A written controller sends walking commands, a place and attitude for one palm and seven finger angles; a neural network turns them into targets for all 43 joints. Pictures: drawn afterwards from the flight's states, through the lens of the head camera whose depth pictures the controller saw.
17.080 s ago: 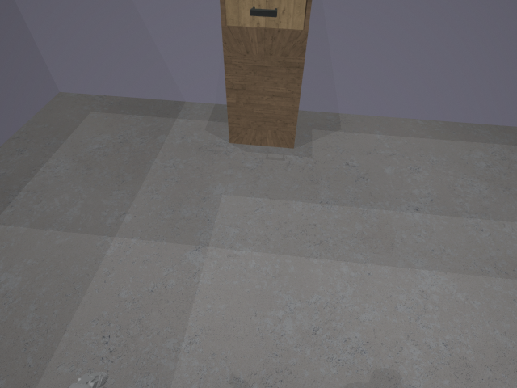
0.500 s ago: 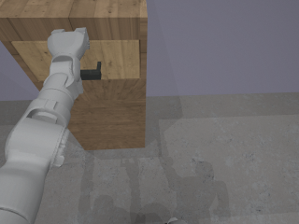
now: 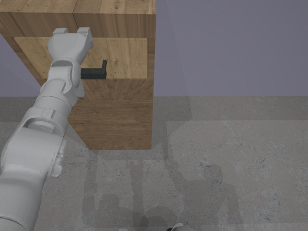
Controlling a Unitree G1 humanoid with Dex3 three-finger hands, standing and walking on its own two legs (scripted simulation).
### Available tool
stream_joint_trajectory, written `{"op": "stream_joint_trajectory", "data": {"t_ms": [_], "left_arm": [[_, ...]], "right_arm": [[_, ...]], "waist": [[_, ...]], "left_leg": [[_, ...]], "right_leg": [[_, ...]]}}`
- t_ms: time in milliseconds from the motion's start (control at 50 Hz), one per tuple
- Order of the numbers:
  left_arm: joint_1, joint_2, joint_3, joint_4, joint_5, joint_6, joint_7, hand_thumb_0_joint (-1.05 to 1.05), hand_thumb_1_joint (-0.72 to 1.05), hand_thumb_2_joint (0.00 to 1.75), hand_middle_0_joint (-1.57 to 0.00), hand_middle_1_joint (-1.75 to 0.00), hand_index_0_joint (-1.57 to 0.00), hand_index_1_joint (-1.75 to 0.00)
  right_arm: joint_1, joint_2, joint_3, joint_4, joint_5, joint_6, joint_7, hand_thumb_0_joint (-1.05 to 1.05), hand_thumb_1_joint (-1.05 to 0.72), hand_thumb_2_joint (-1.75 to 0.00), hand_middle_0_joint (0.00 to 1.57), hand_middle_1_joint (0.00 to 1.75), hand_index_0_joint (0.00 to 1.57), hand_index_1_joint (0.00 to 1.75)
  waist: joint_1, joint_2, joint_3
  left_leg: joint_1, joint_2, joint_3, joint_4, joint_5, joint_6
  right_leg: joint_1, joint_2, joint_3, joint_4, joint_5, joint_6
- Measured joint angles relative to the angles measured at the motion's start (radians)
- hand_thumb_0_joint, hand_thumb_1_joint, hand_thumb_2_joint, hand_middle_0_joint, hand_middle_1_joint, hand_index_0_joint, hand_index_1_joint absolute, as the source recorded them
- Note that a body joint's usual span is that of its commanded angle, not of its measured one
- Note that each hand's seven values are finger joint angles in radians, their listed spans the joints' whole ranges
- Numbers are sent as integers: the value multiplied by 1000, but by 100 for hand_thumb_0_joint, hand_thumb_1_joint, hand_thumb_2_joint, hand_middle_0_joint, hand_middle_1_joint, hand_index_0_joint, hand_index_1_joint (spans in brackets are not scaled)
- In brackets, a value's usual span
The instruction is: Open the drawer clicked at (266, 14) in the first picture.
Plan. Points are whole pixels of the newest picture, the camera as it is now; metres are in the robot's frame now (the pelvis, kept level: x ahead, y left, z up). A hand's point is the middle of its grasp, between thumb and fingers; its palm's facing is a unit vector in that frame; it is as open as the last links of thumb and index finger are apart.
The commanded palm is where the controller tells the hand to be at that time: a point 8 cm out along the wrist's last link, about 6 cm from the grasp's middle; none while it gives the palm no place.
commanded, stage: re-aim the fingers above the handle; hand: left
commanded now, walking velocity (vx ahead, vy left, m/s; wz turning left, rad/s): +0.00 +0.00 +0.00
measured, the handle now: (87, 68) +0.58 +0.16 +0.04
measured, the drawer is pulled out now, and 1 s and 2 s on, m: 0.00 0.00 0.00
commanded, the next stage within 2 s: none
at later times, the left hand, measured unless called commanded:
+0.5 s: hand (78, 64) +0.54 +0.16 +0.09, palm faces +0.01 -0.02 -1.00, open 13.5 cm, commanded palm +0.52 +0.17 +0.15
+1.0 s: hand (72, 67) +0.53 +0.17 +0.10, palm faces +0.00 -0.02 -1.00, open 13.8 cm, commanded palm +0.50 +0.17 +0.15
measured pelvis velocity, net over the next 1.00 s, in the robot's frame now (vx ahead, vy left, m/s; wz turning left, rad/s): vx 0.01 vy -0.01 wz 0.00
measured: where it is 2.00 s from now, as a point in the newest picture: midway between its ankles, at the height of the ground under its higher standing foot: outside the picture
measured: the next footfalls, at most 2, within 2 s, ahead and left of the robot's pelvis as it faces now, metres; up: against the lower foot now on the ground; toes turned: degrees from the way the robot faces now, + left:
none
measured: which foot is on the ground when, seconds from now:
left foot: down 0.00-1.00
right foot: down 0.00-1.00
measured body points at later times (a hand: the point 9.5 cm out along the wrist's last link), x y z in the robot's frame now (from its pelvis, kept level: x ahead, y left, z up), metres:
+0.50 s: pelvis +0.02 -0.01 +0.00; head +0.12 -0.03 +0.44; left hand +0.53 +0.16 +0.15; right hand +0.04 -0.29 -0.13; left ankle -0.01 +0.10 -0.71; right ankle -0.01 -0.12 -0.71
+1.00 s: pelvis +0.01 -0.01 +0.01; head +0.10 -0.02 +0.45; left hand +0.52 +0.17 +0.15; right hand +0.02 -0.28 -0.13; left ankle -0.01 +0.10 -0.71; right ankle -0.01 -0.12 -0.71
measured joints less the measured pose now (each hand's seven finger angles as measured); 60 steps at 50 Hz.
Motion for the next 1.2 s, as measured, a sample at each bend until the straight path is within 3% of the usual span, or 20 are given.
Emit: {"op": "stream_joint_trajectory", "data": {"t_ms": [100,200,280,360,420,480,620,760,880,1000,1100,1200], "left_arm": [[4,1,2,26,-24,23,-89,0,-49,30,-31,-120,-34,-123],[70,22,27,-13,-27,-57,-155,0,-49,30,-31,-120,-33,-122],[116,27,37,-77,-19,-139,-147,0,-49,30,-31,-120,-33,-121],[129,30,61,-119,-5,-176,-87,0,-49,30,-32,-120,-33,-120],[116,41,83,-116,6,-149,-40,0,-49,30,-32,-120,-33,-120],[106,30,63,-102,0,-123,-34,0,-49,30,-34,-121,-36,-123],[108,3,41,-81,-13,-40,-90,0,-49,30,-34,-121,-36,-123],[155,-3,25,-117,-28,-89,-134,0,-49,30,-32,-120,-34,-121],[162,9,44,-139,-11,-135,-87,0,-49,30,-32,-120,-33,-120],[109,22,42,-80,-4,-86,-42,0,-49,30,-32,-120,-33,-120],[118,24,29,-80,-23,-47,-90,0,-49,30,-31,-120,-32,-120],[247,-22,4,-195,-61,-95,-155,0,-49,30,-31,-120,-32,-120]], "right_arm": [[-26,9,17,-17,10,21,-11,0,-91,-90,21,30,21,30],[-40,19,31,-54,17,26,-33,0,-91,-90,21,30,21,30],[-44,24,27,-69,15,16,-40,0,-91,-90,21,30,21,30],[-49,24,21,-65,6,3,-39,0,-91,-90,21,30,21,30],[-55,23,18,-54,0,1,-32,0,-91,-90,21,30,21,30],[-51,21,13,-44,1,7,-22,0,-91,-90,21,30,21,30],[-51,18,18,-48,13,38,-15,0,-91,-90,21,30,21,30],[-48,16,17,-62,16,45,-25,0,-91,-90,21,30,21,30],[-50,21,12,-57,10,26,-31,0,-91,-90,21,30,21,30],[-49,23,15,-33,10,15,-23,0,-91,-90,21,30,21,30],[-28,24,11,-37,12,25,-18,0,-91,-90,21,30,21,30],[-10,19,9,-49,18,48,-15,0,-91,-90,21,30,21,30]], "waist": [[-5,3,-3],[-2,2,6],[13,0,21],[25,-1,22],[26,0,14],[34,3,2],[28,2,-7],[31,-1,9],[32,-6,17],[30,-3,11],[34,1,1],[54,4,-2]], "left_leg": [[55,6,4,-40,6,-4],[91,11,11,-61,5,-9],[85,11,8,-54,0,-12],[58,8,2,-35,-8,-14],[42,8,0,-26,-14,-15],[44,8,-1,-29,-16,-15],[97,10,5,-62,-9,-12],[128,8,8,-75,-3,-11],[104,2,6,-59,0,-9],[84,-1,5,-49,1,-7],[102,1,12,-66,6,-4],[158,1,22,-90,5,1]], "right_leg": [[49,5,5,-33,5,-5],[78,11,13,-45,4,-11],[71,10,9,-32,-5,-14],[44,8,3,-10,-18,-16],[28,8,1,0,-25,-16],[32,8,0,-5,-27,-16],[83,10,7,-39,-18,-16],[113,7,10,-52,-10,-13],[89,2,8,-33,-11,-11],[72,-1,6,-25,-10,-8],[88,1,14,-45,-1,-5],[141,0,25,-68,2,-1]]}}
